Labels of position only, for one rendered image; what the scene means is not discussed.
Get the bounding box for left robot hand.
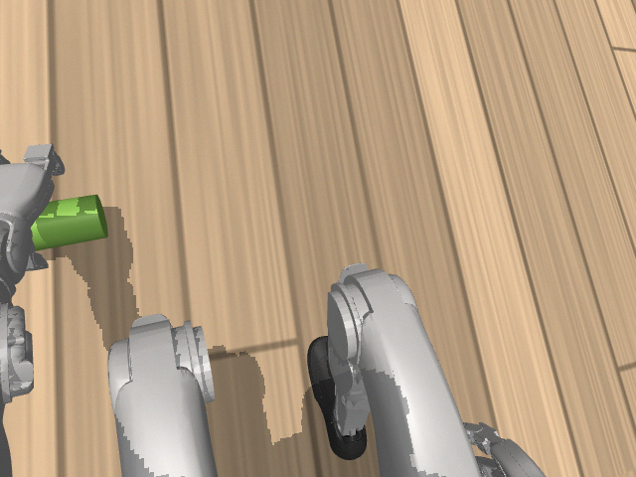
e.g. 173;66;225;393
0;144;65;271

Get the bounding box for left robot arm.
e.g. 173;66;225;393
0;213;34;477

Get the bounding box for right robot hand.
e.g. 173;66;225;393
463;422;546;477

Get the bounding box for bottle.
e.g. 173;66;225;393
30;195;108;251

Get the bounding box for right robot foot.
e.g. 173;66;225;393
307;336;367;460

